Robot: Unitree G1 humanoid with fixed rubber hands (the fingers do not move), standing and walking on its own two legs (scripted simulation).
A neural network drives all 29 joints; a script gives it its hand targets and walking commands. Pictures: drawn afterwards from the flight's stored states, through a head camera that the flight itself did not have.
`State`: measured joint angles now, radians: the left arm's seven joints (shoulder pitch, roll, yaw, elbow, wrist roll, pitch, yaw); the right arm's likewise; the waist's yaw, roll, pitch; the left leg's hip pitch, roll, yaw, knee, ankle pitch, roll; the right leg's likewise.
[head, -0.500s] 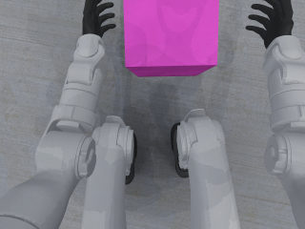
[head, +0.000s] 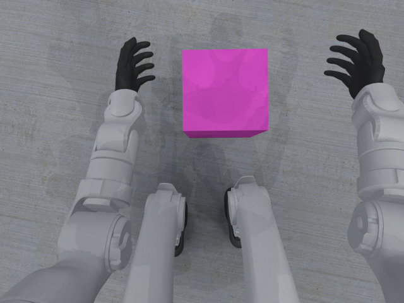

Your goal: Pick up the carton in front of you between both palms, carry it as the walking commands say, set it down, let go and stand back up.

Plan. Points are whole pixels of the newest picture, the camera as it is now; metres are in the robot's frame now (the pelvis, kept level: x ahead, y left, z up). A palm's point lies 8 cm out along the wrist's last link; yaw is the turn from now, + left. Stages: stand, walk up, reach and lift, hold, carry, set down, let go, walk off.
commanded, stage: set down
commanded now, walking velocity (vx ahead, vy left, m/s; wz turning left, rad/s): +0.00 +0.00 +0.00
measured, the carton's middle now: (221, 101) +0.51 -0.08 -0.40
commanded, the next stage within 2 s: let go in 0.30 s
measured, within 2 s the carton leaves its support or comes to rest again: neither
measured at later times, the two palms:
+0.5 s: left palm (93, 77) +0.46 +0.11 +0.03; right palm out of the picture +0.43 -0.30 +0.02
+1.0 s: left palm out of the picture +0.32 +0.20 +0.14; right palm out of the picture +0.30 -0.25 +0.15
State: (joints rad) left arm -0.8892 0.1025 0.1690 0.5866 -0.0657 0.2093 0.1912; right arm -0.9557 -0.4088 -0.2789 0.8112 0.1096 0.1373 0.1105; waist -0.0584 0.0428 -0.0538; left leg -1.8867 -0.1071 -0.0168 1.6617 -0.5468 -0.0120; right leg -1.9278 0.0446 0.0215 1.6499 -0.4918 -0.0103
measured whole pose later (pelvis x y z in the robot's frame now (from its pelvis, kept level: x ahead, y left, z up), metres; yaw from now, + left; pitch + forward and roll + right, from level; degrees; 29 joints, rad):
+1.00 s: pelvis +0.10 +0.00 +0.23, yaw -3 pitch +16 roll +0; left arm 0.07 0.16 0.06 0.50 0.02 -0.02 -0.01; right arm 0.07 -0.20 -0.08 0.53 0.03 -0.04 0.06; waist -0.01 -0.02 -0.04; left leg -0.55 -0.05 -0.06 0.58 -0.31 0.02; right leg -0.58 0.05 0.05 0.57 -0.27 -0.02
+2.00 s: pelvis +0.12 -0.01 +0.24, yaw -2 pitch +0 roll +0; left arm 0.17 0.32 0.04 0.77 0.04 0.01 0.03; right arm 0.19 -0.33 -0.04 0.70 -0.03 0.02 -0.02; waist 0.00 0.02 0.01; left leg -0.15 -0.02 -0.07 0.49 -0.33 0.00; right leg -0.18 0.06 0.02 0.47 -0.29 -0.04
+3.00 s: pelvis +0.09 -0.01 +0.25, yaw -2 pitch -3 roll +0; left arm 0.12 0.36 0.02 1.01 0.02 -0.01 0.01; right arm 0.17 -0.38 0.00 0.94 -0.02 -0.02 -0.02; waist 0.01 0.01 0.03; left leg -0.08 -0.02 -0.05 0.35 -0.23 0.01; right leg -0.12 0.04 0.04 0.35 -0.19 -0.03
